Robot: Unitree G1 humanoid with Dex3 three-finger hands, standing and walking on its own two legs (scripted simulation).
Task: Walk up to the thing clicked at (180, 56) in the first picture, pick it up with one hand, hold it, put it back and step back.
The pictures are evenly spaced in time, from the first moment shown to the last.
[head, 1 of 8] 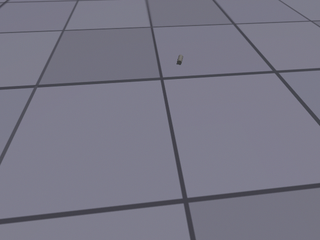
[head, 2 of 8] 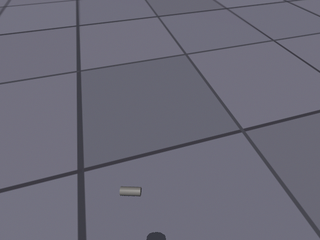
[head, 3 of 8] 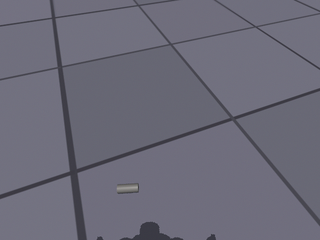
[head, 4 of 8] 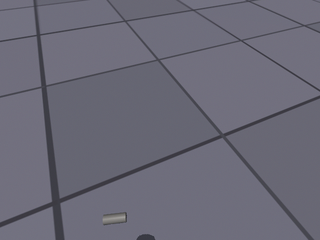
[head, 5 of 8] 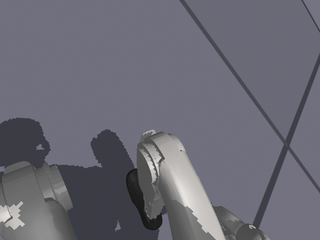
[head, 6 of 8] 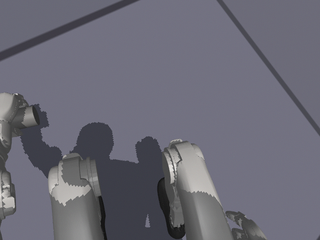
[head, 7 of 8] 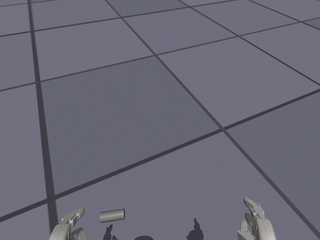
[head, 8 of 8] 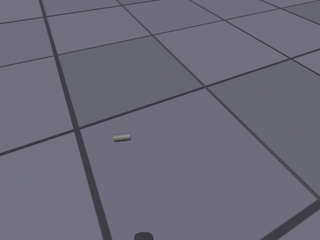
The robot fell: no
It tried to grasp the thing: yes
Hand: left
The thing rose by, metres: 0.67
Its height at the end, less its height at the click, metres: +0.00
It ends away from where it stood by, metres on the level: 0.01
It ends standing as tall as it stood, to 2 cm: yes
